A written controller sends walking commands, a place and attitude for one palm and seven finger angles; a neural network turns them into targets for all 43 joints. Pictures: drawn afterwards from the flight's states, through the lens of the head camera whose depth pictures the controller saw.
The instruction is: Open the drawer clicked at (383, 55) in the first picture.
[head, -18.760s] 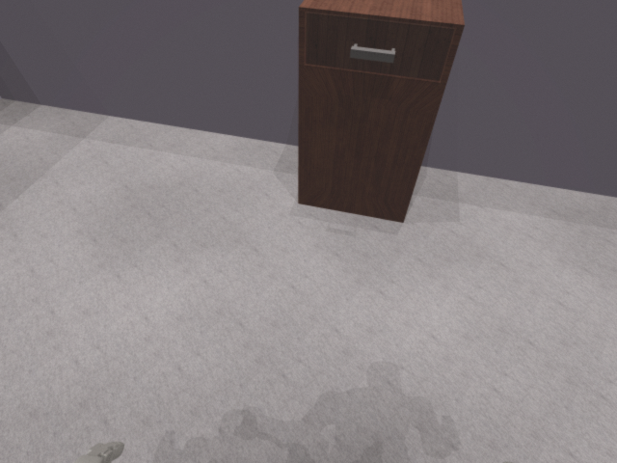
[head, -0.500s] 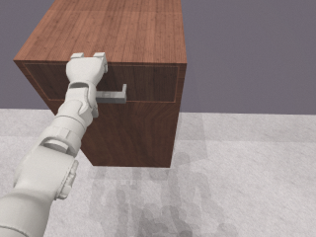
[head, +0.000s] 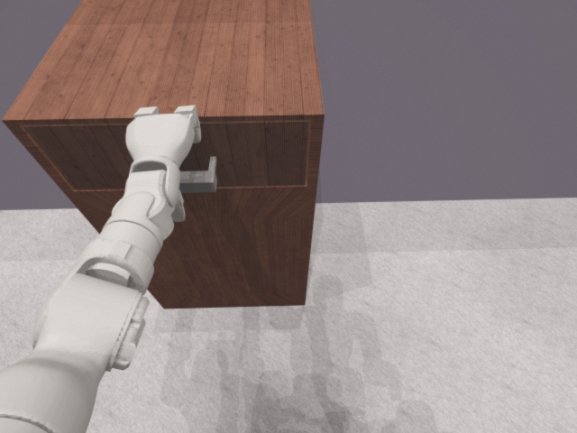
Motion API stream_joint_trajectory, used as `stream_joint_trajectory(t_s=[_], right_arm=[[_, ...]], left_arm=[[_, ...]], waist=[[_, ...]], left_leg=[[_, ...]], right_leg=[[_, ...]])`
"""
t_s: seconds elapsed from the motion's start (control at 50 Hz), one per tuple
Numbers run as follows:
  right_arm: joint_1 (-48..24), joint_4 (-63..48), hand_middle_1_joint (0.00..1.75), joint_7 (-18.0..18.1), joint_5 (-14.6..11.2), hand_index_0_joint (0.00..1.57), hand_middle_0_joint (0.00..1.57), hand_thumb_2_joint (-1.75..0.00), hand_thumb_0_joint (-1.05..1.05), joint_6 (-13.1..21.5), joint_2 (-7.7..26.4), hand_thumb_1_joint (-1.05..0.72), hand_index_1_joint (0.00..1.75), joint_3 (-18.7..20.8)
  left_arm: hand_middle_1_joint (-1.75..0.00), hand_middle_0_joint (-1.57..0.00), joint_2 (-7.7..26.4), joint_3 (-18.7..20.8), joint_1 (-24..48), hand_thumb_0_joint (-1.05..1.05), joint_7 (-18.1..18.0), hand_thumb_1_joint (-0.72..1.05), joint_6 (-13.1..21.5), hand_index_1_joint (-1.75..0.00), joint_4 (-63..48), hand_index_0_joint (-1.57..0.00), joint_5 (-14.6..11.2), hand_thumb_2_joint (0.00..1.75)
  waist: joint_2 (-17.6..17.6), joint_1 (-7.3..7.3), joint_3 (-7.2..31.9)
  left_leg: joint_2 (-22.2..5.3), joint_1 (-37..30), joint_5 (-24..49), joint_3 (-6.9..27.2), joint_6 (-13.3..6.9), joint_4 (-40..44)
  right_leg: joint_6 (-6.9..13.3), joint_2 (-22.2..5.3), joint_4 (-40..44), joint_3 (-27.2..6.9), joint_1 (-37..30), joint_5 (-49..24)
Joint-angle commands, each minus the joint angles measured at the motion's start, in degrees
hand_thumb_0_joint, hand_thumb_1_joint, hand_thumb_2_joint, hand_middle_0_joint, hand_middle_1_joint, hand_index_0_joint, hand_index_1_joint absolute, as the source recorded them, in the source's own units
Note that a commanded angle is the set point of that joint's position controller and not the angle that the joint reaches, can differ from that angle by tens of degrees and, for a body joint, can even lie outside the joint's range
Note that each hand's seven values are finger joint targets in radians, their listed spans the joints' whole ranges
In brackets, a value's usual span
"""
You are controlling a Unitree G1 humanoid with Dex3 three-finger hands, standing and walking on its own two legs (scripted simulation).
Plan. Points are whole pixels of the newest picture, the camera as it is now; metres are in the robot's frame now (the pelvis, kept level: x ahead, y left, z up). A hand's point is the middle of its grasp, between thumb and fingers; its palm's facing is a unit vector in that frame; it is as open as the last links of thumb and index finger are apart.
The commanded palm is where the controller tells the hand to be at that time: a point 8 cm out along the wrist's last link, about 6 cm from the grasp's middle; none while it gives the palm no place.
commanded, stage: move the hooked fingers above the handle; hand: left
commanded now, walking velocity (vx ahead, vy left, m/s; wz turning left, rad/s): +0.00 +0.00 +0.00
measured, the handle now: (177, 172) +0.54 +0.16 +0.01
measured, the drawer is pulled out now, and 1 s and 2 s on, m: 0.00 0.00 0.00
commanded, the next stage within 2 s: lower the fingers behind the handle in 1.00 s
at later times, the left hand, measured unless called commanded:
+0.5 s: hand (156, 172) +0.49 +0.17 +0.07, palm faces +0.00 -0.05 -1.00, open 13.8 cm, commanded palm +0.48 +0.17 +0.13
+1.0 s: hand (161, 178) +0.48 +0.16 +0.07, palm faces +0.03 -0.06 -1.00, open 13.8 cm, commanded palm +0.46 +0.16 +0.13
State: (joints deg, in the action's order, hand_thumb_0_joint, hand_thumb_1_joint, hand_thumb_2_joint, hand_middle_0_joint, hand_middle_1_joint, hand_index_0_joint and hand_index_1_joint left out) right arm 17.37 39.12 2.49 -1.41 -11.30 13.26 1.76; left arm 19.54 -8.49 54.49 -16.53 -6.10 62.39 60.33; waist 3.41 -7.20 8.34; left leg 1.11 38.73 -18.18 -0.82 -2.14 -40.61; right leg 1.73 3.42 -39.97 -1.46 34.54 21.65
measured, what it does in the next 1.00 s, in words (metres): stands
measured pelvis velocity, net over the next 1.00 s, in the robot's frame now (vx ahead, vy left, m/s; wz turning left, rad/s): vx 0.00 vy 0.00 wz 0.01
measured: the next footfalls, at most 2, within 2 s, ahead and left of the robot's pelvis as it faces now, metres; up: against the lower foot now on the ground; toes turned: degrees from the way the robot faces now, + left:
none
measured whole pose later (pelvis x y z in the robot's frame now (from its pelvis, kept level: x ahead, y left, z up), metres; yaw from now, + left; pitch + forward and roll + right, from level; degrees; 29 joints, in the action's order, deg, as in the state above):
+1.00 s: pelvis +0.00 +0.00 +0.00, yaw +1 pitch +15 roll -1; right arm 18.7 38.0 1.0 -0.2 -9.7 13.5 3.9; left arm 21.3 -8.4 46.8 -15.4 2.9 52.8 60.5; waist 3.0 -5.0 8.0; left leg 1.5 38.0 -19.0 -0.3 -2.4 -41.9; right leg 1.6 3.0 -40.7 -0.8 33.3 22.5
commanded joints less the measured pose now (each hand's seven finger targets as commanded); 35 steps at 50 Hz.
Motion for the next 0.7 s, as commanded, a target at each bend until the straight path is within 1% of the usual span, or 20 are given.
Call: stream_joint_trajectory(t_s=[0.0,0.06,0.1,0.18,0.2,0.22,0.24,0.28,0.32,0.34,0.36,0.38,0.42,0.44,0.46,0.5,0.52,0.54,0.58,0.68], right_arm=[[5.4,-4.8,0.3,2.0,-0.1,0.2,0.2,-0.9,0.0,0.7,9.6,-0.9,0.3,2.2],[5.6,-5.9,0.3,2.4,-0.1,0.2,0.2,-0.9,0.0,1.4,9.7,-0.9,0.3,2.0],[6.0,-6.5,0.3,2.5,-0.1,0.2,0.2,-0.9,0.0,1.9,9.7,-0.9,0.3,2.1],[7.2,-7.4,0.3,2.1,0.3,0.2,0.2,-0.9,0.0,2.9,9.4,-0.9,0.3,2.8],[7.5,-7.3,0.3,1.9,0.3,0.2,0.2,-0.9,0.0,3.2,9.4,-0.9,0.3,2.9],[7.8,-7.2,0.3,1.7,0.4,0.2,0.2,-0.9,0.0,3.5,9.2,-0.9,0.3,3.2],[8.4,-7.0,0.3,1.6,0.5,0.2,0.2,-0.9,0.0,3.7,9.5,-0.9,0.3,3.5],[8.8,-6.6,0.3,1.4,0.7,0.2,0.2,-0.9,0.0,4.1,9.5,-0.9,0.3,3.8],[9.4,-5.3,0.3,1.1,1.0,0.2,0.2,-0.9,0.0,4.6,9.1,-0.9,0.3,4.6],[10.2,-4.7,0.3,1.0,1.3,0.2,0.2,-0.9,0.0,4.9,9.4,-0.9,0.3,5.2],[10.4,-4.1,0.3,0.8,1.4,0.2,0.2,-0.9,0.0,4.9,9.6,-0.9,0.3,5.5],[10.4,-3.9,0.3,0.5,1.6,0.2,0.2,-0.9,0.0,5.0,9.3,-0.9,0.3,5.5],[10.7,-2.5,0.3,0.0,1.7,0.2,0.2,-0.9,0.0,4.9,9.3,-0.9,0.3,5.4],[10.9,-1.9,0.3,-0.2,1.5,0.2,0.2,-0.9,0.0,4.6,9.4,-0.9,0.3,5.3],[10.7,-1.8,0.3,-0.6,1.5,0.2,0.2,-0.9,0.0,4.3,9.4,-0.9,0.3,5.2],[10.1,-1.7,0.3,-1.0,1.3,0.2,0.2,-0.9,0.0,3.7,9.7,-0.9,0.3,4.7],[9.8,-1.8,0.3,-1.1,1.3,0.2,0.2,-0.9,0.0,3.3,9.9,-0.9,0.3,4.5],[9.6,-2.4,0.3,-1.4,1.3,0.2,0.2,-0.9,0.0,3.0,9.7,-0.9,0.3,4.3],[8.8,-3.3,0.3,-1.5,1.0,0.2,0.2,-0.9,0.0,2.3,9.7,-0.9,0.3,4.1],[7.2,-5.4,0.3,-1.3,0.9,0.2,0.2,-0.9,0.0,1.4,9.5,-0.9,0.3,4.1]], left_arm=[[-1.2,-0.3,20.4,5.7,24.9,0.0,2.7,-0.5,-3.4,-1.2,-4.0,-0.3,-0.6,0.3],[-1.2,-0.3,20.1,4.8,23.1,0.0,4.9,-0.5,0.5,-1.2,-4.1,-0.3,0.3,0.3],[-1.2,-0.3,21.7,5.8,21.6,0.0,5.5,-0.5,2.9,-1.2,-4.9,-0.3,0.7,0.3],[-1.2,-0.3,21.0,6.3,20.2,0.0,4.7,-0.5,6.9,-1.2,-9.1,-0.3,0.6,0.3],[-1.2,-0.3,20.6,6.0,21.3,0.0,4.3,-0.5,7.4,-1.2,-10.3,-0.3,0.4,0.3],[-1.2,-0.3,19.6,5.6,22.3,0.0,4.0,-0.5,8.1,-1.2,-11.5,-0.3,-0.2,0.3],[-1.2,-0.3,21.1,6.5,23.8,0.0,3.4,-0.5,9.0,-1.2,-13.7,-0.3,-0.2,0.3],[-1.2,-0.3,21.0,6.6,25.4,0.0,2.4,-0.5,10.1,-1.2,-16.7,-0.3,-0.3,0.3],[-1.2,-0.3,17.1,3.4,31.7,0.0,1.7,-0.5,11.6,-1.2,-21.7,-0.3,-0.8,0.3],[-1.2,-0.3,18.3,4.6,33.0,0.0,1.0,-0.5,12.6,-1.2,-25.0,-0.3,-0.7,0.3],[-1.2,-0.3,18.6,5.3,31.5,0.0,0.5,-0.5,12.9,-1.2,-25.0,-0.3,-0.4,0.3],[-1.2,-0.3,16.1,3.6,31.3,0.0,0.2,-0.5,12.9,-1.2,-25.7,-0.3,-0.8,0.3],[-1.2,-0.3,14.5,2.8,30.7,0.0,-0.2,-0.5,11.8,-1.2,-22.5,-0.3,-1.7,0.3],[-1.2,-0.3,15.3,3.7,29.6,0.0,-0.7,-0.5,10.7,-1.2,-20.2,-0.3,-1.5,0.3],[-1.2,-0.3,14.1,3.2,27.7,0.0,-0.9,-0.5,9.2,-1.2,-18.0,-0.3,-1.6,0.3],[-1.2,-0.3,15.8,4.8,25.2,0.0,-1.1,-0.5,6.1,-1.2,-13.2,-0.3,-1.4,0.3],[-1.2,-0.3,17.2,5.9,25.1,0.0,-0.9,-0.5,4.9,-1.2,-12.2,-0.3,-1.2,0.3],[-1.2,-0.3,16.6,5.3,23.8,0.0,-0.6,-0.5,3.7,-1.2,-11.6,-0.3,-0.8,0.3],[-1.2,-0.3,15.9,5.0,20.8,0.0,0.5,-0.5,2.2,-1.2,-10.2,-0.3,-0.5,0.3],[-1.2,-0.3,13.2,3.1,18.6,0.0,2.9,-0.5,2.4,-1.2,-11.4,-0.3,-0.1,0.3]], waist=[[-7.8,-0.93,16.3],[-6.2,-0.67,13.8],[-5.8,-0.27,13.4],[-2.9,0.61,17.8],[-2.3,0.33,18.7],[-3.6,-0.24,19.5],[-2.7,-0.19,21.5],[-0.8,-0.29,23.4],[1.0,-2.58,25.2],[2.8,-2.25,28.5],[4.0,-1.88,29.6],[5.2,-1.93,30.8],[3.0,-2.92,27.6],[2.4,-2.7,25.3],[2.2,-2.03,23.4],[0.4,-1.29,21.0],[0.1,-0.63,21.5],[0.4,-0.1,22.2],[-2.6,0.24,20.7],[-5.3,0.59,19.7]], left_leg=[[0.5,-12.0,14.8,-1.3,-1.6,3.4],[0.6,-10.8,12.4,-1.3,-1.5,3.6],[0.4,-10.0,11.1,-1.3,-1.4,3.3],[0.4,-11.7,12.4,-1.4,-1.3,1.9],[0.3,-12.1,12.7,-1.3,-1.3,1.5],[0.3,-12.3,13.3,-1.2,-1.5,0.9],[0.3,-12.8,13.4,-1.1,-1.5,0.7],[0.5,-14.3,14.0,-0.7,-1.5,0.2],[0.3,-18.0,16.3,-0.1,-1.6,-1.0],[0.1,-21.1,18.3,0.4,-1.5,-1.5],[0.1,-23.5,20.8,0.9,-1.3,-1.9],[0.2,-25.0,22.6,1.0,-1.2,-2.2],[0.1,-24.4,23.7,1.2,-1.1,-2.5],[0.0,-23.4,23.0,1.5,-1.0,-2.0],[0.0,-22.4,22.7,1.4,-0.8,-1.3],[0.1,-19.5,21.7,0.9,-0.9,-0.6],[0.2,-18.7,23.0,0.5,-0.9,-0.4],[0.4,-18.5,24.0,0.2,-0.9,-0.4],[0.3,-17.1,24.2,-0.2,-0.9,0.1],[0.1,-17.6,23.0,-0.3,-1.2,1.1]], right_leg=[[-0.8,-0.8,7.0,0.4,-10.3,-21.5],[-0.6,-1.0,7.1,0.0,-9.0,-18.7],[-0.4,-1.0,7.0,-0.2,-8.2,-16.7],[-0.1,-0.8,5.8,-0.5,-7.7,-16.8],[-0.1,-0.7,5.4,-0.5,-7.1,-16.8],[-0.2,-0.6,5.4,-0.5,-7.6,-17.6],[-0.3,-0.6,5.2,-0.8,-7.8,-17.7],[-0.1,-0.4,5.0,-1.0,-7.2,-17.9],[-0.1,-0.2,4.8,-0.7,-4.5,-18.3],[-0.1,0.0,4.5,-0.7,-4.0,-19.1],[0.3,0.5,3.8,-0.2,-2.9,-20.0],[0.3,0.6,3.6,0.2,-2.6,-20.8],[0.3,0.8,3.9,0.9,-1.4,-21.2],[0.3,0.9,3.9,1.2,-0.5,-20.4],[0.5,1.1,3.9,1.8,-0.4,-19.8],[0.5,1.0,4.2,1.8,-1.7,-20.3],[0.6,0.9,4.1,1.6,-3.3,-22.1],[0.6,0.9,3.7,1.6,-4.4,-23.8],[0.5,0.7,4.0,1.6,-6.1,-25.4],[0.3,0.5,4.5,1.4,-7.1,-24.3]])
